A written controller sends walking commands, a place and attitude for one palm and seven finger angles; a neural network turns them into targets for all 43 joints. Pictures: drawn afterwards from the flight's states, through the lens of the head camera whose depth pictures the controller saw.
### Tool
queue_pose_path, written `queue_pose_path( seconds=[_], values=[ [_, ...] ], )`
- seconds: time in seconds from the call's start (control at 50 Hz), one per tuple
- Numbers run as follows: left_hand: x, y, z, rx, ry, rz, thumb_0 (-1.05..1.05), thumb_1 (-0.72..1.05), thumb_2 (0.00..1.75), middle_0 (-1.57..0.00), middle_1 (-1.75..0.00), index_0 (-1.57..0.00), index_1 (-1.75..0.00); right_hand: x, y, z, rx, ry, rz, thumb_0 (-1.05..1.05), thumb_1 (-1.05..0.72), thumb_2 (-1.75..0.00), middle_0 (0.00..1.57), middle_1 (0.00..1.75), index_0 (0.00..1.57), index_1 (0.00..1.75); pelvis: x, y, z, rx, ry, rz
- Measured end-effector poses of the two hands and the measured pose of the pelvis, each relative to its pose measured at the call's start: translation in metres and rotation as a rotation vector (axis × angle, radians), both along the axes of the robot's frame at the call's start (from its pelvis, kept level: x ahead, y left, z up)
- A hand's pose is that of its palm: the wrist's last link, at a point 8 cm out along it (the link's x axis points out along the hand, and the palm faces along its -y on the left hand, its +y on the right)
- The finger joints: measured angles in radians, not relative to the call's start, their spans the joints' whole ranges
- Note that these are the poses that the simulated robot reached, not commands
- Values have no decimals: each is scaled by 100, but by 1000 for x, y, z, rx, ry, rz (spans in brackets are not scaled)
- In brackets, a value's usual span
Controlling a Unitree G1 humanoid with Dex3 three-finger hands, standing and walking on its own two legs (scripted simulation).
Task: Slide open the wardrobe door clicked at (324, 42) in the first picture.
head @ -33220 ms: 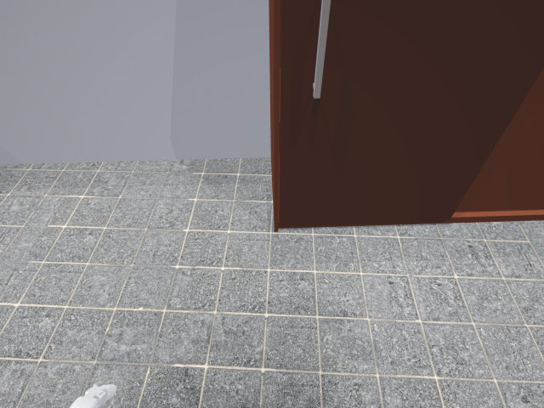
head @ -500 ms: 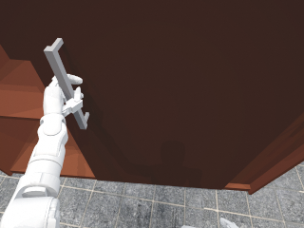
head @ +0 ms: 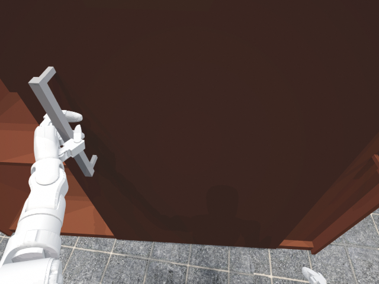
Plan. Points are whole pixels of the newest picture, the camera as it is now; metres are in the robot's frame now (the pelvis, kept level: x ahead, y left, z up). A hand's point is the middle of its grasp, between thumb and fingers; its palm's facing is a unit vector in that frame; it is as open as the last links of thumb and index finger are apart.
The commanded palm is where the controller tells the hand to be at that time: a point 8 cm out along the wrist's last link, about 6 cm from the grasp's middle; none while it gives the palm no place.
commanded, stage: stop walking and hold the door there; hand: left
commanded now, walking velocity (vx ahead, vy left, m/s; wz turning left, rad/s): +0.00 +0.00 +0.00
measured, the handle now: (72, 130) +0.40 +0.31 +0.10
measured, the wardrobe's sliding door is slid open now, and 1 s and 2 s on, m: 0.58 0.58 0.58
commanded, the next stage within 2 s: loosen the grip on the handle in 0.32 s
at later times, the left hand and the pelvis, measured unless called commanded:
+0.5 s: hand (75, 141) +0.37 +0.29 +0.10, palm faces +0.40 -0.89 -0.23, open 5.5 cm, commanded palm +0.30 +0.32 +0.11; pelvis -0.01 -0.01 +0.00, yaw +1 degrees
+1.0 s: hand (76, 145) +0.36 +0.29 +0.09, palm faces +0.43 -0.86 -0.27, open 13.9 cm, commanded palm +0.32 +0.32 +0.11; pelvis -0.02 +0.01 -0.02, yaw +2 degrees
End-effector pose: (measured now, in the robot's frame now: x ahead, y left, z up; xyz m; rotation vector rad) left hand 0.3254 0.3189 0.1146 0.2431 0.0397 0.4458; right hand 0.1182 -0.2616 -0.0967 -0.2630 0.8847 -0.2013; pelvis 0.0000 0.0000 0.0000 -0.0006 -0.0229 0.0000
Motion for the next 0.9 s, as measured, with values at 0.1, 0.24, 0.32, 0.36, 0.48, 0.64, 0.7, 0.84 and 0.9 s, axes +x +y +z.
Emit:
queue_pose_path(
  seconds=[0.1,0.24,0.32,0.36,0.48,0.64,0.7,0.84,0.9],
  values=[
    [0,0,0,15,2,17,-10,68,82,-45,-140,-45,-140,10,-8,-1,7,-5,-16,1,-91,-90,20,30,20,30,9,-7,0,-1,6,-1],
    [0,-1,0,22,8,26,-11,68,82,-45,-140,-45,-140,18,-7,-3,27,-8,-28,1,-91,-90,20,30,20,30,12,-11,0,-2,9,-4],
    [0,-1,0,22,11,22,-11,68,81,-45,-140,-45,-140,16,-4,-3,33,-6,-32,1,-91,-90,20,30,20,30,11,-10,0,-3,10,-6],
    [0,0,0,21,11,18,-11,69,81,-45,-140,-45,-140,14,-2,-3,34,-3,-34,1,-91,-90,20,30,20,30,9,-9,0,-4,10,-6],
    [1,6,1,3,22,-17,-11,65,78,-45,-140,-45,-140,2,1,1,18,2,13,1,-91,-90,20,30,20,30,-1,-9,-1,0,23,8],
    [-12,3,6,-1,8,20,-4,34,63,-39,-134,-41,-140,-14,-3,4,-11,-60,67,1,-91,-90,20,30,20,30,-28,-6,-8,-5,35,49],
    [-12,0,5,28,5,22,-2,10,51,-39,-134,-38,-139,-22,-1,0,-17,-47,67,1,-91,-90,20,30,20,30,-33,-5,-10,-4,45,53],
    [-8,-1,2,31,-26,24,0,-34,30,-38,-131,-37,-133,-40,8,-10,-13,8,72,1,-91,-90,20,30,20,30,-35,-2,-14,-13,62,55],
    [-7,3,-1,56,-5,15,0,-43,26,-36,-128,-35,-130,-42,13,-14,-3,17,59,1,-91,-90,20,30,20,30,-31,1,-15,-18,63,48]
  ],
)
